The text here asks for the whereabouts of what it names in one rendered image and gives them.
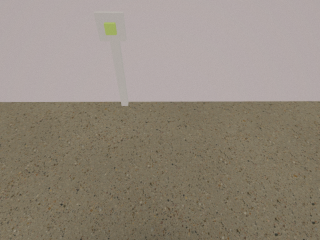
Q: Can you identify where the panel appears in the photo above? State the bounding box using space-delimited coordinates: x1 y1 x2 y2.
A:
94 11 129 106

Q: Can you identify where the button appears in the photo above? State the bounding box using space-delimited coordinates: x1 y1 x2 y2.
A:
104 22 117 35

